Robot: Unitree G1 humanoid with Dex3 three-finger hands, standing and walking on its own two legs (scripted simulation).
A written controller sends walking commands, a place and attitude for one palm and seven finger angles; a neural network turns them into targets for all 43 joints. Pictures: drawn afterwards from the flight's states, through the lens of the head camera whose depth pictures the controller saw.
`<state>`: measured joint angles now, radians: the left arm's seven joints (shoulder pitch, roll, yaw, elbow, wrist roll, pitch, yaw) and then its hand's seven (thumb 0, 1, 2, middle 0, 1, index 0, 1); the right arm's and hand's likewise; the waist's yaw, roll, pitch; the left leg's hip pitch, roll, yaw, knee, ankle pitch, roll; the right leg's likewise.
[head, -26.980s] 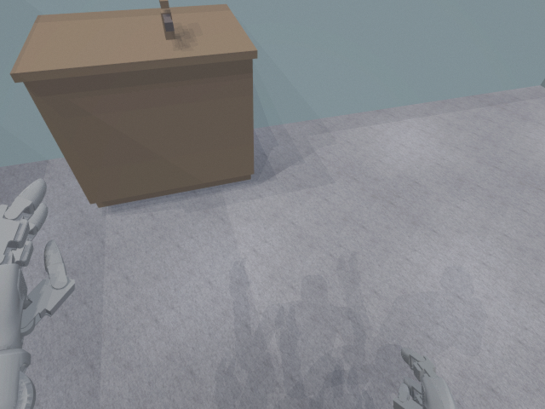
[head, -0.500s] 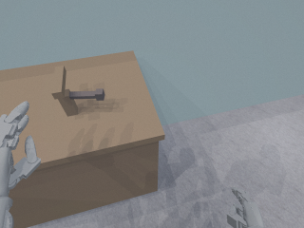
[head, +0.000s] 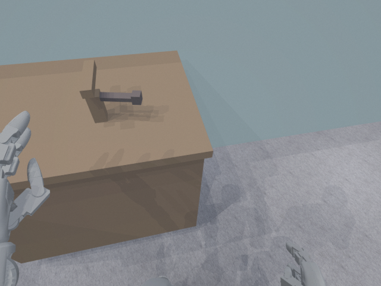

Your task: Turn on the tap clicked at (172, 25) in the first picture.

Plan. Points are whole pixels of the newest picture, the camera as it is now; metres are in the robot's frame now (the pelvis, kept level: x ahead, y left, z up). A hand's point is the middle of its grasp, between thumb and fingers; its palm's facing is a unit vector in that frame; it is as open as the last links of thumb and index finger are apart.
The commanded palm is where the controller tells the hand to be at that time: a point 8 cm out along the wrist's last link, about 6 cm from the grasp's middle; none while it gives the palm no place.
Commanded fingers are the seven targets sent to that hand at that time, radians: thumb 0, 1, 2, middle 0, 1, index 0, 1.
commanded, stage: step back with the hand held close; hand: left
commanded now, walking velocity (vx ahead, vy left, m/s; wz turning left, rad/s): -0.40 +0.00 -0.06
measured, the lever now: (136, 97) +0.56 +0.19 +0.07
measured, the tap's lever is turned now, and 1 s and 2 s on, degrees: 77 77 77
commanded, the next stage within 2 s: stop stepping back and stand still in 0.32 s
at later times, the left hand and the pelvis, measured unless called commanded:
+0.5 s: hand (34, 256) +0.13 +0.21 +0.17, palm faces +0.23 -0.88 -0.42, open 7.4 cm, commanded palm +0.08 +0.27 +0.19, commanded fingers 0.00 0.90 0.90 -0.20 -0.30 -0.20 -0.30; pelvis -0.10 +0.00 +0.01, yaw -4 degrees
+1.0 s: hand out of the picture +0.06 +0.24 +0.17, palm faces +0.36 -0.87 -0.33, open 7.4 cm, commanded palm +0.01 +0.29 +0.19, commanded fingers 0.00 0.90 0.90 -0.20 -0.30 -0.20 -0.30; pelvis -0.15 +0.01 +0.01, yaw -1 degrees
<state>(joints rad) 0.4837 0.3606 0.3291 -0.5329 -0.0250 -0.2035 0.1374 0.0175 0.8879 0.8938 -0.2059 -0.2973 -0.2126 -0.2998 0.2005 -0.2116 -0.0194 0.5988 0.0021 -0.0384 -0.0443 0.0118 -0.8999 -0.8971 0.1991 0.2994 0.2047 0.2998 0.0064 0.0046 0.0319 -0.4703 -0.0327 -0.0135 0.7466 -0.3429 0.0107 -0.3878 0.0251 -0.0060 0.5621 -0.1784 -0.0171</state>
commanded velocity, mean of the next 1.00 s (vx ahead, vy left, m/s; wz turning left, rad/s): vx -0.09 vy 0.00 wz -0.02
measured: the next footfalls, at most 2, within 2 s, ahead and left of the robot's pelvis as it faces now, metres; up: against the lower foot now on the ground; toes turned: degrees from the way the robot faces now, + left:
left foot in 0.08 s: +0.08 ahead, +0.12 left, +0.00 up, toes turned +0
right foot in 0.32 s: -0.09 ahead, -0.09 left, +0.00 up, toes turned +1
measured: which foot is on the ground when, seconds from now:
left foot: up 0.00-0.06, down 0.08-0.36, up 0.38-0.56, down 0.58-1.00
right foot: down 0.00-0.10, up 0.12-0.30, down 0.32-1.00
